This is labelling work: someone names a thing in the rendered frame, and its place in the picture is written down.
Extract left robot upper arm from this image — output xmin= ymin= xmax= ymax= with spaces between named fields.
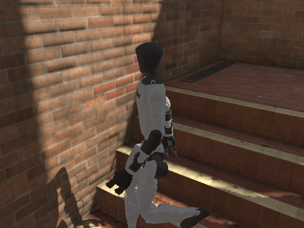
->
xmin=147 ymin=86 xmax=164 ymax=139

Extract left robot hand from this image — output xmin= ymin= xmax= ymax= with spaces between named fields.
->
xmin=106 ymin=169 xmax=133 ymax=195

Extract robot left forearm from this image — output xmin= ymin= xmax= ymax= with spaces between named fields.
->
xmin=125 ymin=130 xmax=162 ymax=175

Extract right robot shin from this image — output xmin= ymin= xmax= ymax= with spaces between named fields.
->
xmin=124 ymin=194 xmax=140 ymax=228

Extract right robot hand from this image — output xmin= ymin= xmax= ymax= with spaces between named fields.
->
xmin=162 ymin=136 xmax=177 ymax=159

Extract robot right forearm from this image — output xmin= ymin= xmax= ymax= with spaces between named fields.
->
xmin=164 ymin=108 xmax=173 ymax=137

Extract humanoid robot torso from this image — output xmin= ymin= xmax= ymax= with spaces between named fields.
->
xmin=136 ymin=80 xmax=166 ymax=162

